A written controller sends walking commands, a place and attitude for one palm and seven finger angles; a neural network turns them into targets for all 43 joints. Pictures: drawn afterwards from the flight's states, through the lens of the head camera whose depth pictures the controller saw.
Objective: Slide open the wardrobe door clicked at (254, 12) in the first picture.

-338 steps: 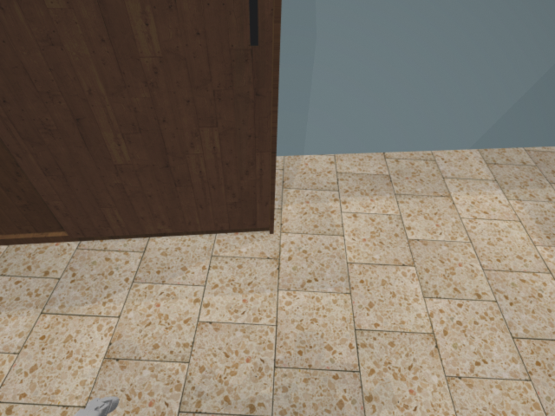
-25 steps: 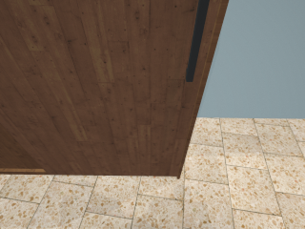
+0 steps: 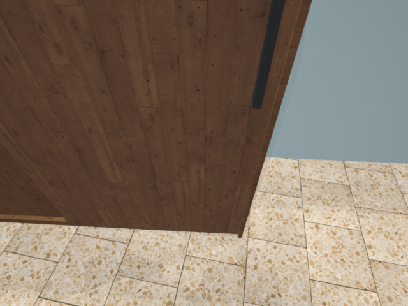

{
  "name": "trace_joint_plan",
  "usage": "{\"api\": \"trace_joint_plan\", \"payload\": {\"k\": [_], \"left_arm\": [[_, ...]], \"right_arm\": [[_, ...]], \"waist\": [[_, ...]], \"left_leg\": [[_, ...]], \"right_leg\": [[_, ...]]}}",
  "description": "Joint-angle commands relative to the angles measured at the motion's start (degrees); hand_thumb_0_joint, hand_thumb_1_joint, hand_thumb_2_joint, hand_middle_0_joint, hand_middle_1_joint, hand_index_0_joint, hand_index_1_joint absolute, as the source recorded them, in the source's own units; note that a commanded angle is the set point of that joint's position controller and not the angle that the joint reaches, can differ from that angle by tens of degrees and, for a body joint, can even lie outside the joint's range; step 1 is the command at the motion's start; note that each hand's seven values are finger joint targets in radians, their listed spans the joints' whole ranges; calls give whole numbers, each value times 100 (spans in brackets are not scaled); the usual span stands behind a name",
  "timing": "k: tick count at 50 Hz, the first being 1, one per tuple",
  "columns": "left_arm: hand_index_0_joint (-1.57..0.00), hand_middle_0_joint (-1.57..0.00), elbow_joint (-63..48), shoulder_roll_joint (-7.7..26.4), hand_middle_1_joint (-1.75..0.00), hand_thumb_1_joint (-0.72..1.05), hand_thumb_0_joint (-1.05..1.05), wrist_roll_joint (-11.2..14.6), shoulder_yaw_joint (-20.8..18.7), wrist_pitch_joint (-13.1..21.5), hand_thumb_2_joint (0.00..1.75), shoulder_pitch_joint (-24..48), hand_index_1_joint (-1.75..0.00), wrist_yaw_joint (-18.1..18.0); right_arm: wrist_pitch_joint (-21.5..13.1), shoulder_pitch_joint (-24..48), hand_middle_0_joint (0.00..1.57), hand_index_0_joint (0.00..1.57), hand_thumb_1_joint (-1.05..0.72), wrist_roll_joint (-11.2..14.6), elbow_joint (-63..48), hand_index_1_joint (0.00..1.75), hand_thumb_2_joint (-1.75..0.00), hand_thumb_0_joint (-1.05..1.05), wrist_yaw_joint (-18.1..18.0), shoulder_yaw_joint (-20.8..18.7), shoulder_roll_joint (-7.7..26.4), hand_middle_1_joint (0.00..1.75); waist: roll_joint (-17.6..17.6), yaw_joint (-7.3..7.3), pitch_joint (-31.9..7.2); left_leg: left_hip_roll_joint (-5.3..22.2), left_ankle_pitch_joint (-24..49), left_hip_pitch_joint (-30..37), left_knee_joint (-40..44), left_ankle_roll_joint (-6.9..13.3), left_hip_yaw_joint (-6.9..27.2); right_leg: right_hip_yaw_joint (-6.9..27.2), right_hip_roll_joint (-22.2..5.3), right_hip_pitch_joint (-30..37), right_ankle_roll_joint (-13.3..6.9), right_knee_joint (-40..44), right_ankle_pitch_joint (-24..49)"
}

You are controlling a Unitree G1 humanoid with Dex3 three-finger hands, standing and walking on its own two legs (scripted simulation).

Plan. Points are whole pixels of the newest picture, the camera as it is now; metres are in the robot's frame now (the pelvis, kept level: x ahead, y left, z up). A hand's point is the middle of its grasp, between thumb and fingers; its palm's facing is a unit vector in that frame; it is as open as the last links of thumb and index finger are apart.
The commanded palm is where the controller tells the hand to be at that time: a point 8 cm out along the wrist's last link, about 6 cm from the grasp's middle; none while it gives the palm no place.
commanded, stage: come to a stop and stand still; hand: right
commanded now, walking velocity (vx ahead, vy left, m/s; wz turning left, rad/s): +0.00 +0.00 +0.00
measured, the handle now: (267, 41) +0.57 -0.10 +0.26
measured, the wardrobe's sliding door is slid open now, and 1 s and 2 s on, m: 0.00 0.00 0.00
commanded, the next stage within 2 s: look again from close up in 0.22 s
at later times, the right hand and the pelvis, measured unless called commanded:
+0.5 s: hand out of the picture +0.01 -0.20 -0.17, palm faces +0.04 +0.96 -0.26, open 7.4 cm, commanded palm none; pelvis -0.02 +0.00 -0.01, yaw -1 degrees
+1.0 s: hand out of the picture +0.02 -0.19 -0.17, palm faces +0.04 +0.97 -0.25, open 7.4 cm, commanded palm none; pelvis -0.01 +0.02 +0.00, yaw -2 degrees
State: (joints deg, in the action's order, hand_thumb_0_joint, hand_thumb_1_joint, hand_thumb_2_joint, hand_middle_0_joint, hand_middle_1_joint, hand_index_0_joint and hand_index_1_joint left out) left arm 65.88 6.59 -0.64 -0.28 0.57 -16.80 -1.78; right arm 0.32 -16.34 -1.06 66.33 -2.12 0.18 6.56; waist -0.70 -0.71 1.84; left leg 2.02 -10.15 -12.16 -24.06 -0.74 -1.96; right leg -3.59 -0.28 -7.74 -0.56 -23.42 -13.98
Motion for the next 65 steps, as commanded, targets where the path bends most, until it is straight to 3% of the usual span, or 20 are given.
{"api": "trace_joint_plan", "payload": {"k": [1,2,3,5,9,13,15,26,35,41,46,51,65], "left_arm": [[-20,-20,-601,810,-30,90,0,41,-71,130,90,279,-30,57],[-20,-20,-789,637,-30,90,0,23,-12,157,90,197,-30,91],[-20,-20,-723,473,-30,90,0,-16,-41,187,90,-308,-30,62],[-20,-20,-693,628,-30,90,0,-8,-61,185,90,-420,-30,32],[-20,-20,-889,855,-30,90,0,-27,-122,138,90,-269,-30,28],[-20,-20,-984,1024,-30,90,0,-31,-155,153,90,-234,-30,37],[-20,-20,-993,1096,-30,90,0,-29,-160,167,90,-204,-30,34],[-20,-20,-985,1312,-30,90,0,-37,-158,168,90,-42,-30,72],[-20,-20,-835,1418,-30,90,0,-30,-124,175,90,81,-30,88],[-20,-20,-720,1456,-30,90,0,-23,-100,192,90,144,-30,78],[-20,-20,-639,1426,-30,90,0,-27,-68,158,90,184,-30,75],[-20,-20,-588,1388,-30,90,0,-22,-64,139,90,160,-30,85],[-20,-20,-462,1225,-30,90,0,-24,-36,120,90,62,-30,77]], "right_arm": [[-201,-781,20,20,-90,-20,-49,30,-90,0,-222,-39,776,30],[-338,-661,20,20,-90,-19,-126,30,-90,0,-164,-39,950,30],[-342,-542,20,20,-90,-5,-280,30,-90,0,-122,-88,936,30],[-279,-341,20,20,-90,17,-402,30,-90,0,-70,-76,855,30],[-179,-173,20,20,-90,-11,-599,30,-90,0,-15,-102,828,30],[-168,-198,20,20,-90,-19,-723,30,-90,0,5,-136,929,30],[-181,-207,20,20,-90,-11,-757,30,-90,0,15,-149,979,30],[-206,45,20,20,-90,8,-971,30,-90,0,62,-209,1325,30],[-227,178,20,20,-90,24,-916,30,-90,0,82,-207,1476,30],[-233,234,20,20,-90,35,-831,30,-90,0,82,-199,1487,30],[-209,261,20,20,-90,35,-769,30,-90,0,80,-179,1459,30],[-209,261,20,20,-90,31,-750,30,-90,0,79,-176,1472,30],[-205,115,20,20,-90,36,-682,30,-90,0,75,-171,1335,30]], "waist": [[267,-203,552],[195,29,287],[407,155,-288],[272,158,-589],[11,115,301],[168,74,505],[-5,65,477],[-69,94,180],[-6,86,-22],[84,67,-99],[61,59,97],[-83,66,113],[2,56,76]], "left_leg": [[635,877,-135,144,184,519],[792,1880,-42,81,296,607],[806,1526,230,-125,341,644],[538,259,189,-143,307,471],[365,-620,-215,-59,249,363],[327,-465,-132,-113,254,317],[349,-385,-109,-59,266,366],[497,-613,-71,279,287,535],[555,-393,114,380,293,546],[546,30,321,334,284,467],[534,-150,250,432,275,469],[552,-293,246,538,261,484],[532,-356,259,601,263,476]], "right_leg": [[221,-620,-899,96,-391,250],[279,-368,-789,135,-343,352],[367,-289,-551,81,-165,105],[552,-488,-470,-10,-120,481],[786,-550,-1124,-109,295,-364],[933,-561,-1366,-159,575,-757],[914,-541,-1297,-172,562,-659],[748,-465,-937,-132,462,-355],[687,-488,-744,-79,409,79],[677,-554,-671,-45,444,387],[674,-555,-730,-23,523,230],[649,-525,-690,-11,529,158],[608,-511,-651,10,522,162]]}}
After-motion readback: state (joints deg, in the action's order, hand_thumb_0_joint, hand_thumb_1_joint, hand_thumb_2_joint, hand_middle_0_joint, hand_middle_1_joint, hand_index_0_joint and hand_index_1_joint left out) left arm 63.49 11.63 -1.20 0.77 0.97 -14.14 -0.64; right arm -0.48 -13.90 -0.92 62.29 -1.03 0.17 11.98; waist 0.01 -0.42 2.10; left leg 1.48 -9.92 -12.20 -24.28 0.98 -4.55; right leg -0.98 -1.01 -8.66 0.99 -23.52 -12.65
